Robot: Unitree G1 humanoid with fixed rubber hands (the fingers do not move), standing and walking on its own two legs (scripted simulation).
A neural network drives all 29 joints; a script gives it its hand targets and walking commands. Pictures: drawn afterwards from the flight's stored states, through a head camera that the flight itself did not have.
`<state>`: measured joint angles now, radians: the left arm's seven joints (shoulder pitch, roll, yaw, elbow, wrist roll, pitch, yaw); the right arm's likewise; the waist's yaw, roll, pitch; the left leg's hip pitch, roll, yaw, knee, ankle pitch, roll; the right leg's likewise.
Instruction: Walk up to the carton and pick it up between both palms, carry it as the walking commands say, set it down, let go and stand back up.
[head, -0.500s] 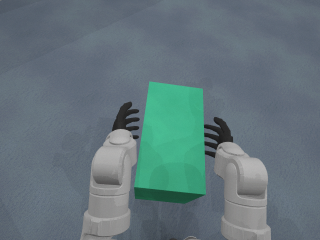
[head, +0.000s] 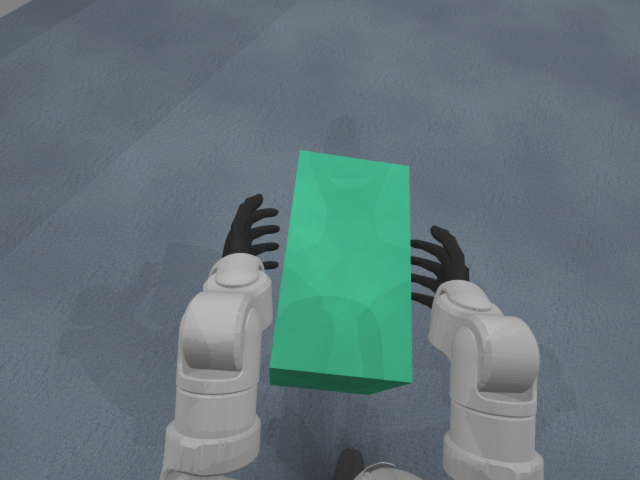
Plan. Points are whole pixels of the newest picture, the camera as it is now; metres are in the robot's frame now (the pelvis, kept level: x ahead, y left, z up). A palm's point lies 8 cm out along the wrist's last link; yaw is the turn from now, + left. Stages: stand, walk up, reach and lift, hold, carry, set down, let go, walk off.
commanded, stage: carry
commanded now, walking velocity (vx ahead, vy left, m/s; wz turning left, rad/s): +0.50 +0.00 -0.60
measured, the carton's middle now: (336, 280) +0.38 +0.02 -0.04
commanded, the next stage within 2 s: none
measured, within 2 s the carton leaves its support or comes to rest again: neither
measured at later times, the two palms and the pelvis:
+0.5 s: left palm out of the picture +0.80 +0.31 +0.09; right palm (305, 45) +0.72 +0.10 +0.06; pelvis +0.43 +0.29 +0.02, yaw -17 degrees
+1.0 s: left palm out of the picture +1.17 +0.32 +0.08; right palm out of the picture +1.04 +0.15 +0.05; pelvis +0.81 +0.40 +0.00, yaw -33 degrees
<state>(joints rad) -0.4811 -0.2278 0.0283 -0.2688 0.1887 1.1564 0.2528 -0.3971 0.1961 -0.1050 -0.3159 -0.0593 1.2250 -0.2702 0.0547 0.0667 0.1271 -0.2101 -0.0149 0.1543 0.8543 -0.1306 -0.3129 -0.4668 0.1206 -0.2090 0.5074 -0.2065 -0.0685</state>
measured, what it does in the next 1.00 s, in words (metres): walks ahead, turning right: right foot, then left foot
